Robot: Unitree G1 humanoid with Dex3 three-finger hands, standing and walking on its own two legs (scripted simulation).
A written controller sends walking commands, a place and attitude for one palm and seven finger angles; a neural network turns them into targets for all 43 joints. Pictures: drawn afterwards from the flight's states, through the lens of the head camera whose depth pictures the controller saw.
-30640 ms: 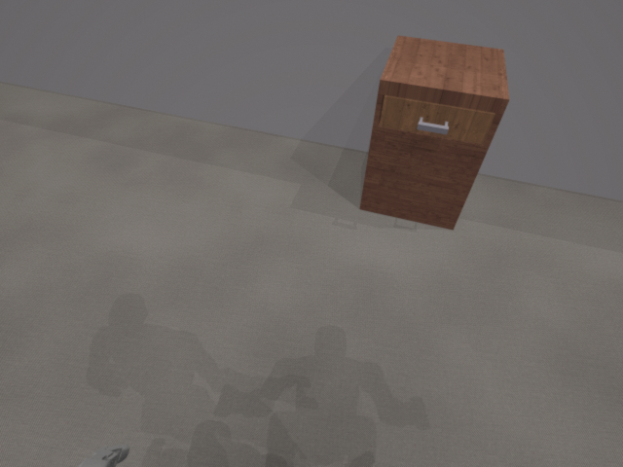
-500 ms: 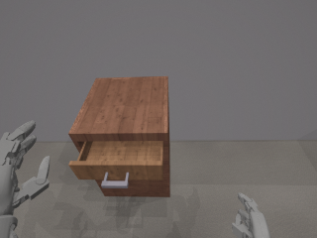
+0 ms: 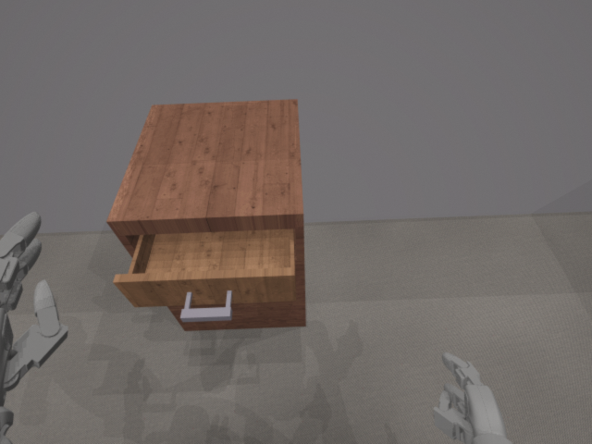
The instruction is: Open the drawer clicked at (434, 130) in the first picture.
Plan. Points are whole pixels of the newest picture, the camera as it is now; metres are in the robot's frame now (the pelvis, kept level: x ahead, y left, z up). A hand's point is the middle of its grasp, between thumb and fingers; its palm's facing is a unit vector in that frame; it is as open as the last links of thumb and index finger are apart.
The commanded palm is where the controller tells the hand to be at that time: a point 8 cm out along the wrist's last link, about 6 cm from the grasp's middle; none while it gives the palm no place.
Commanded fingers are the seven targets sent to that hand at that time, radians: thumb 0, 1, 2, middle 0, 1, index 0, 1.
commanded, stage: step back with the hand held close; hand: left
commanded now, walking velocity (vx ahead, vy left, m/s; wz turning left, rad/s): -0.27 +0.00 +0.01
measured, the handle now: (208, 305) +0.41 +0.24 -0.26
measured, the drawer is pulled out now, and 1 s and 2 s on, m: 0.12 0.12 0.12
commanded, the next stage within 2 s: stop stepping back and stand still in 1.48 s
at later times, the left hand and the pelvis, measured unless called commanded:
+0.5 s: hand (25, 411) +0.13 +0.24 +0.15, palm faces +0.38 -0.81 -0.45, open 7.4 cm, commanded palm +0.07 +0.28 +0.17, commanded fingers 0.00 0.90 0.90 -0.20 -0.30 -0.20 -0.30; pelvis -0.06 +0.00 -0.01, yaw +1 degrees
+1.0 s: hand out of the picture +0.09 +0.22 +0.16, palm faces +0.37 -0.81 -0.46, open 7.4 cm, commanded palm +0.02 +0.28 +0.17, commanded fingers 0.00 0.90 0.90 -0.20 -0.30 -0.20 -0.30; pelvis -0.10 -0.01 -0.02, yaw +2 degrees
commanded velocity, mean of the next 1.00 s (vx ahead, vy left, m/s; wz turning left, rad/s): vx -0.33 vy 0.00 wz -0.01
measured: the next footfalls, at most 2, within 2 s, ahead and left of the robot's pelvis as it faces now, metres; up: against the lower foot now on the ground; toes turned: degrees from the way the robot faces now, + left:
right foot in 1.26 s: -0.19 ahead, -0.17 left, +0.00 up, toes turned -4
left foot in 1.50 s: -0.12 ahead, +0.05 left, +0.00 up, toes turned -2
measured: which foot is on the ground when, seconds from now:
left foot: down 0.00-1.00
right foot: down 0.00-1.00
